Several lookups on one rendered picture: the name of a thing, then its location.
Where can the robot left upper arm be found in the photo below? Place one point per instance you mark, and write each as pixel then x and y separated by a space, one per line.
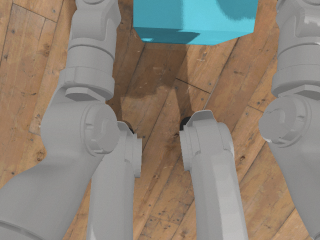
pixel 41 202

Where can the robot right upper arm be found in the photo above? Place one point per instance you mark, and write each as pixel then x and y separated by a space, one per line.
pixel 291 126

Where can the robot left shin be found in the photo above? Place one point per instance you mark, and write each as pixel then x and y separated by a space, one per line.
pixel 123 127

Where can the robot left forearm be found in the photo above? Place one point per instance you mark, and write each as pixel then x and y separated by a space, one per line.
pixel 90 54

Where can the robot right forearm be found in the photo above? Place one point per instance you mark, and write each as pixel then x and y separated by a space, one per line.
pixel 298 54

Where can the carton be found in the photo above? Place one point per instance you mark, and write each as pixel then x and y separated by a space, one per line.
pixel 193 22

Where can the robot shin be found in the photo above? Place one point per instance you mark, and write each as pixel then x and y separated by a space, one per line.
pixel 225 134
pixel 123 127

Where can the robot right shin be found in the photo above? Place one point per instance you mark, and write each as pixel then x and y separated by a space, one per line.
pixel 225 134

